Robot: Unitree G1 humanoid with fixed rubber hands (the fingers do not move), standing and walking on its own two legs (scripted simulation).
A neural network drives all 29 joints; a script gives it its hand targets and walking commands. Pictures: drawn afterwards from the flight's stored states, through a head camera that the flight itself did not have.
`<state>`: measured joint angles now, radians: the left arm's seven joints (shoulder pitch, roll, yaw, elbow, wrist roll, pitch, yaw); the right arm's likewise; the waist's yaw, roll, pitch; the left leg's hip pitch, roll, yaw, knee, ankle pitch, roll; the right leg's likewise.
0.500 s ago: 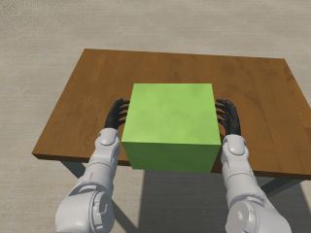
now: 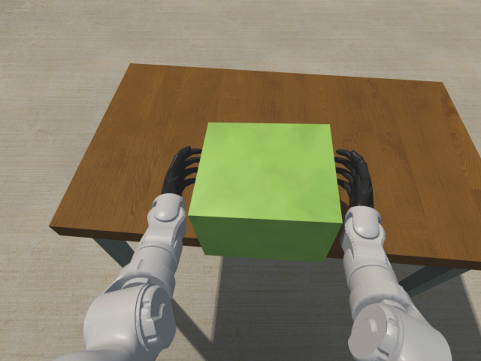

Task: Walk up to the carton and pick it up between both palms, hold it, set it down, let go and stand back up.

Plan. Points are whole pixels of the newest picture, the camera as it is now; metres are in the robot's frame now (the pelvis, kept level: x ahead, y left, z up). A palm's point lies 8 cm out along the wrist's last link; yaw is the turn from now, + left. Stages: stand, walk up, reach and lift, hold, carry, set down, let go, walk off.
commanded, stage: set down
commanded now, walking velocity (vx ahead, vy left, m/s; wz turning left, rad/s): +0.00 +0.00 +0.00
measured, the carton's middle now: (265, 191) +0.43 -0.03 -0.02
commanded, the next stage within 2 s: none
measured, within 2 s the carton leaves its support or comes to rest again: rests again in 0.10 s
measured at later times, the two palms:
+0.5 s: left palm (177, 191) +0.41 +0.13 +0.02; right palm (359, 203) +0.38 -0.19 +0.02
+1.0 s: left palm (178, 191) +0.41 +0.13 +0.01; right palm (359, 206) +0.38 -0.19 +0.02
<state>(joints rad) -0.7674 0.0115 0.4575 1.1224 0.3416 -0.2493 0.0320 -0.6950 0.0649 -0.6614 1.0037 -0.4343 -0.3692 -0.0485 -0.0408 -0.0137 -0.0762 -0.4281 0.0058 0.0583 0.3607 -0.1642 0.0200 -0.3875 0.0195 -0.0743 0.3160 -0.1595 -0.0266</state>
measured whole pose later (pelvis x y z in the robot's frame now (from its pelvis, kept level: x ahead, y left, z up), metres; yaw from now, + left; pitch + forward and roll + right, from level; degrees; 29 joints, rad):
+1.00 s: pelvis -0.01 +0.00 +0.00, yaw +0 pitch +16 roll +0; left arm -0.80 -0.03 0.58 1.08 0.44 -0.30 0.00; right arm -0.70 0.10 -0.75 0.95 -0.50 -0.37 -0.02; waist -0.04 -0.02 -0.07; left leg -0.50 0.01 0.05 0.38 -0.15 0.02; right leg -0.47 0.02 -0.08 0.35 -0.16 -0.03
